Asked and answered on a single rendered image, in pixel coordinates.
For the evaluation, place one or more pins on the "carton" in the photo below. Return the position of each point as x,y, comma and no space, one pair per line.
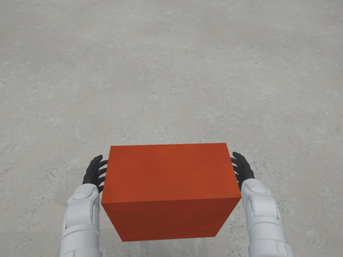
177,191

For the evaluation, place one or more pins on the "right robot hand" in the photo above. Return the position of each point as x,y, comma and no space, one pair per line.
242,168

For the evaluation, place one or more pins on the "right robot forearm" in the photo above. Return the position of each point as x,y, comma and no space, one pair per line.
265,226

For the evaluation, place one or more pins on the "left robot hand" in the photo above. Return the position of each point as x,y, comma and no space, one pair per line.
93,173

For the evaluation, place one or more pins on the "left robot forearm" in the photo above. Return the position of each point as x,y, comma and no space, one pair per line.
81,227

